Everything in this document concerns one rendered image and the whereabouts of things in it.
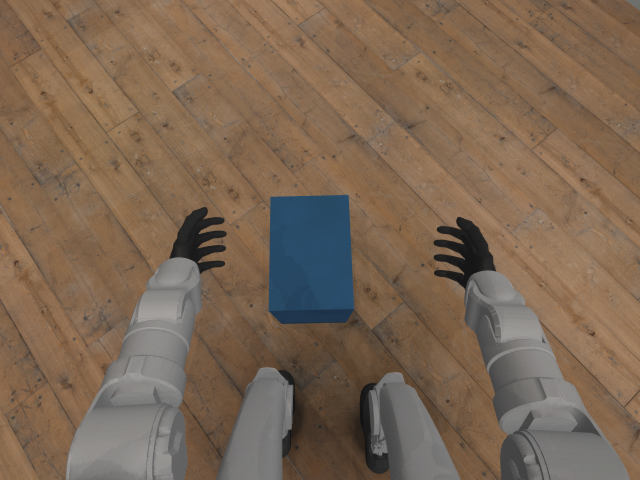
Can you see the robot right hand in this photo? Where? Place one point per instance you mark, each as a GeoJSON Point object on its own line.
{"type": "Point", "coordinates": [475, 251]}

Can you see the robot right foot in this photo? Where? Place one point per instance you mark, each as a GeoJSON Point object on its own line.
{"type": "Point", "coordinates": [377, 463]}

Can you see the robot left hand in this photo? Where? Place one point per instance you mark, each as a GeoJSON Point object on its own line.
{"type": "Point", "coordinates": [189, 239]}

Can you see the robot right shin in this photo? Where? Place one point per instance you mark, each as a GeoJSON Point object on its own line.
{"type": "Point", "coordinates": [379, 446]}

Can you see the robot left upper arm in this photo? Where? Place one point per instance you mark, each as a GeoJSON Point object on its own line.
{"type": "Point", "coordinates": [131, 442]}

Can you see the robot right upper arm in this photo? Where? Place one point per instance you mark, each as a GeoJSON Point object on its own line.
{"type": "Point", "coordinates": [558, 455]}

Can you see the carton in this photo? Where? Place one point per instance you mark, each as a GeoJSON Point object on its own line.
{"type": "Point", "coordinates": [310, 264]}

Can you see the right robot forearm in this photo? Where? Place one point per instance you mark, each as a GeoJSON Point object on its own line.
{"type": "Point", "coordinates": [530, 391]}

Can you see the left robot forearm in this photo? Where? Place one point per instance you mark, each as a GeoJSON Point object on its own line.
{"type": "Point", "coordinates": [150, 365]}

